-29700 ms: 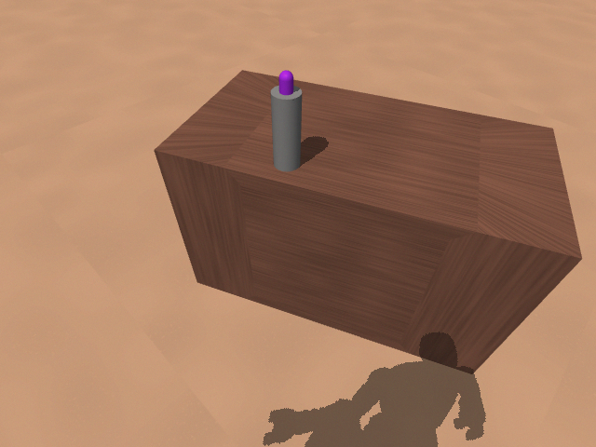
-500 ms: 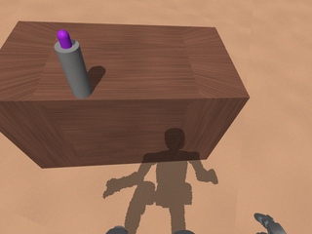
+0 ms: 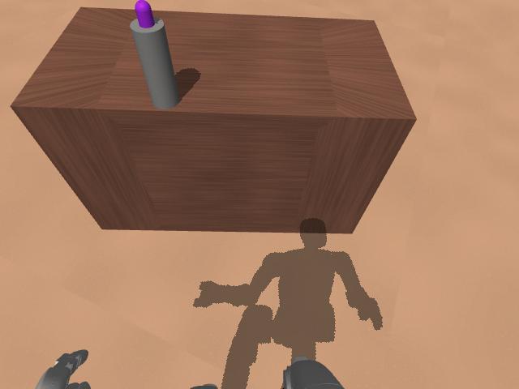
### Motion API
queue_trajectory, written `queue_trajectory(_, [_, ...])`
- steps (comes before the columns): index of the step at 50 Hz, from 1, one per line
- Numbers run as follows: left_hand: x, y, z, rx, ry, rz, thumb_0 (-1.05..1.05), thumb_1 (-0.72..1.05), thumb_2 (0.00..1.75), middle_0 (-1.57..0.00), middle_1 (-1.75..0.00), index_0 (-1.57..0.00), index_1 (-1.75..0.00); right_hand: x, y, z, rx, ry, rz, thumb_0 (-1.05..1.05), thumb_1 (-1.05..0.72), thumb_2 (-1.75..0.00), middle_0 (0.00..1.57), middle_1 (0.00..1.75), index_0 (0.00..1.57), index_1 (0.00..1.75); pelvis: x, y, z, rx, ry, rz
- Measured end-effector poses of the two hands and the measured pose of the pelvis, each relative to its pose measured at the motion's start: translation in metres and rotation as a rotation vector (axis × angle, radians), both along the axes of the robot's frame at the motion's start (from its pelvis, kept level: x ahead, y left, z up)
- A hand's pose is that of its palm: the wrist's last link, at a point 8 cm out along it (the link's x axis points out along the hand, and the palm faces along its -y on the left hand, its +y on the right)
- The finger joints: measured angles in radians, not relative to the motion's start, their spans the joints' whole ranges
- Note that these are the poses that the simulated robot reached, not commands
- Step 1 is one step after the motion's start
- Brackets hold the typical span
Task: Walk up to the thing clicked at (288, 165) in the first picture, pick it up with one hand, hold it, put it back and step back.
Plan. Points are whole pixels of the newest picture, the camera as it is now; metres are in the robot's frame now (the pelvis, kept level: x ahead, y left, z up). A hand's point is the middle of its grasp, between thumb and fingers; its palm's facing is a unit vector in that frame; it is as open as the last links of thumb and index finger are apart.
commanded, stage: step back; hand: left
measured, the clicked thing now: (155, 57) +0.83 +0.24 +0.02
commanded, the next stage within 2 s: stand in 1.46 s
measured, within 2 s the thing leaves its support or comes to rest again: neither
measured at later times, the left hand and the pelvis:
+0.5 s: hand out of the picture -0.10 +0.25 -0.12, palm faces +0.02 -0.89 -0.46, open 7.4 cm; pelvis -0.16 -0.03 +0.01, yaw +1 degrees
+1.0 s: hand out of the picture -0.13 +0.24 -0.13, palm faces +0.06 -0.93 -0.36, open 7.4 cm; pelvis -0.17 -0.02 +0.01, yaw +3 degrees
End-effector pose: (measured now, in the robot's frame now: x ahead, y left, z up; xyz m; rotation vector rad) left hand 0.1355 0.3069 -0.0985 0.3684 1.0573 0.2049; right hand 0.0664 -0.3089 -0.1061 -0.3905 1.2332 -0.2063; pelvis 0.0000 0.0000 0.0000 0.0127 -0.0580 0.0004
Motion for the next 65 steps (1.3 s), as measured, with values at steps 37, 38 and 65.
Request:
queue_trajectory(37, [-0.283, 0.003, 0.005, 0.007, 0.144, 0.104, 0.01, 0.9, 0.89, -0.2, -0.3, -0.2, -0.3, -0.202, -0.013, 0.005, 0.043, -0.013, 0.0, 0.01, -0.9, -0.9, 0.21, 0.3, 0.21, 0.3, -0.186, -0.021, 0.011, 0.007, 0.003, 0.025])
queue_trajectory(38, [-0.282, 0.0, 0.004, 0.003, 0.145, 0.099, 0.01, 0.9, 0.89, -0.2, -0.3, -0.2, -0.3, -0.201, -0.014, 0.005, 0.045, -0.02, -0.002, 0.01, -0.9, -0.9, 0.21, 0.3, 0.21, 0.3, -0.186, -0.022, 0.011, 0.005, 0.002, 0.021])
queue_trajectory(65, [-0.214, 0.006, -0.004, -0.046, 0.119, 0.092, 0.01, 0.9, 0.89, -0.2, -0.3, -0.2, -0.3, -0.112, 0.023, 0.011, 0.055, -0.058, 0.024, 0.01, -0.9, -0.9, 0.21, 0.3, 0.21, 0.3, -0.14, 0.001, 0.016, -0.027, 0.025, 0.017])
